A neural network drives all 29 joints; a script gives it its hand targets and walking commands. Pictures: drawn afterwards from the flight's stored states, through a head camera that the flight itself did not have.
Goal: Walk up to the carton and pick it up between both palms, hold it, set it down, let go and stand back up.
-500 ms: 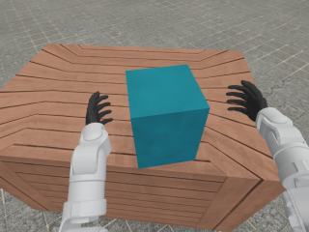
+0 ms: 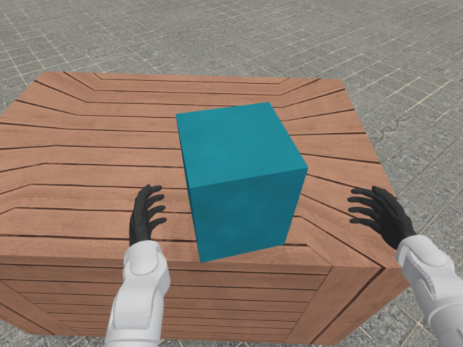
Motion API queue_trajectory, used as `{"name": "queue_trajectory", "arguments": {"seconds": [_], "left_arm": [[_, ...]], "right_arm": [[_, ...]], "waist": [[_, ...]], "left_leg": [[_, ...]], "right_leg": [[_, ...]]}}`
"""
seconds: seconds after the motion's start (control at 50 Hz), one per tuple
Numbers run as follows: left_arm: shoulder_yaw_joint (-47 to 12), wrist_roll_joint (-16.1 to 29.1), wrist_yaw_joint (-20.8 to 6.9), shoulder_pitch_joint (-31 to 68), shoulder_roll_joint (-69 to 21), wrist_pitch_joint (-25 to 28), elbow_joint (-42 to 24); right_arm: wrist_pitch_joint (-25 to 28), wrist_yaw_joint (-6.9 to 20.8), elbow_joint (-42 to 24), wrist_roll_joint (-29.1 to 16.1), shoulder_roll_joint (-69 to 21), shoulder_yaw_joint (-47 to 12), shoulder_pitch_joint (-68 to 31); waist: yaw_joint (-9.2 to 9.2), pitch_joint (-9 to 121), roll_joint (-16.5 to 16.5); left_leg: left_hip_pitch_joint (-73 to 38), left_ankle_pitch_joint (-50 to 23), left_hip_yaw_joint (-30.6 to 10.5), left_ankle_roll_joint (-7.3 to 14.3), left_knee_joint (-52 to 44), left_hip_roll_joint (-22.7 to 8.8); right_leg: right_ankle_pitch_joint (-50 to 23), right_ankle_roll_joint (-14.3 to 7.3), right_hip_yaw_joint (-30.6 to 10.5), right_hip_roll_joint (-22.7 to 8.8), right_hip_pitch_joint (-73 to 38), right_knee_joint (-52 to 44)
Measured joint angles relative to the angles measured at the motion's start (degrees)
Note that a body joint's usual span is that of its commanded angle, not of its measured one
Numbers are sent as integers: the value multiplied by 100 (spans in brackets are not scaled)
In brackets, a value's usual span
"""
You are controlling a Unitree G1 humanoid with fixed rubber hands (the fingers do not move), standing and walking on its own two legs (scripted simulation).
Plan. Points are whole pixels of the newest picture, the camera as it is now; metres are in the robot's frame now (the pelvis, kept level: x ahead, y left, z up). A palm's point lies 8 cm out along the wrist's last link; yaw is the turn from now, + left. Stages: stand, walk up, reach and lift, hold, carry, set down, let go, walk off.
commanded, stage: set down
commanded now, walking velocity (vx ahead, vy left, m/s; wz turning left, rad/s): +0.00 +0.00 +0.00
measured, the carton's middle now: (234, 184) +0.43 +0.02 +0.03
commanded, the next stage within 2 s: let go in 1.72 s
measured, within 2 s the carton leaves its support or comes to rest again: neither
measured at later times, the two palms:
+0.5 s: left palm (147, 277) +0.23 +0.16 +0.02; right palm (399, 279) +0.25 -0.27 +0.00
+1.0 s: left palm (115, 309) +0.20 +0.21 -0.03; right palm (374, 307) +0.22 -0.22 -0.03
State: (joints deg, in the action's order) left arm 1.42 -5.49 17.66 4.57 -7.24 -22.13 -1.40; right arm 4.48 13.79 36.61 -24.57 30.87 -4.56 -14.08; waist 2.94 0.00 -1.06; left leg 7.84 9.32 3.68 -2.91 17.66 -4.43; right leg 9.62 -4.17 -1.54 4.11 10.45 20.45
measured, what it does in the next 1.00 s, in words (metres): stands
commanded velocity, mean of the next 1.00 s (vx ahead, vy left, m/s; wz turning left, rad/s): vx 0.00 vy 0.00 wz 0.00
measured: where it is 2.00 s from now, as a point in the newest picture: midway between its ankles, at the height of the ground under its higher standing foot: outside the picture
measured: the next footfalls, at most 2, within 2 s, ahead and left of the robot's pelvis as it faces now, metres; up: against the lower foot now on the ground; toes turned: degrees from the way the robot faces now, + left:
none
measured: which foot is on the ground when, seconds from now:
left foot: down 0.00-1.00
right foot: down 0.00-1.00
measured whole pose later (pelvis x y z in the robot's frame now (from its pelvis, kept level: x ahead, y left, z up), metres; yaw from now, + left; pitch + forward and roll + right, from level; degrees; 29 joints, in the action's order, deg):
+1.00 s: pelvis +0.01 +0.03 +0.00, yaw +0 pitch -1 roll +0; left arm -0.3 -3.6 11.4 -13.1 -0.1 -6.9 12.7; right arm 11.6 12.3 34.6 -14.9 22.1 -2.1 7.7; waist 2.5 -1.6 -1.7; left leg 5.2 10.6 3.7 -1.3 17.4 -2.3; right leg 10.5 -2.0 -1.9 2.1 7.2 19.3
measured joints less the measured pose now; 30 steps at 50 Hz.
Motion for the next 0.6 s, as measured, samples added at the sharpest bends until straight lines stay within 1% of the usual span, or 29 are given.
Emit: {"name": "queue_trajectory", "arguments": {"seconds": [0.18, 0.36, 0.42, 0.5, 0.6], "left_arm": [[-253, 37, 46, -756, -18, 701, 54], [-411, 42, 100, -1058, -6, 1111, 197], [-362, 15, 53, -1104, -14, 1202, 367], [-182, -8, -66, -1095, -33, 1270, 672], [-65, -51, -198, -1139, 35, 1371, 846]], "right_arm": [[643, 171, -1, -25, -83, 21, 739], [1098, 233, 128, -49, -137, -10, 1127], [1158, 212, 171, -31, -147, -37, 1227], [1097, 126, 89, 61, -233, -54, 1336], [1026, 11, -65, 203, -395, -79, 1443]], "waist": [[-11, 43, 1], [11, 72, -15], [12, 63, -43], [0, -1, -97], [-20, -100, -124]], "left_leg": [[138, 106, -29, -3, 180, -3], [284, 174, -41, 4, 342, -17], [281, 190, -36, 51, 361, -4], [217, 178, -18, 127, 315, 36], [99, 135, -16, 110, 220, 70]], "right_leg": [[80, 0, 23, -1, 101, 116], [142, -18, 31, 13, 244, 269], [170, -7, 25, 4, 261, 325], [202, 21, 6, -29, 247, 380], [197, 40, -2, -61, 151, 342]]}}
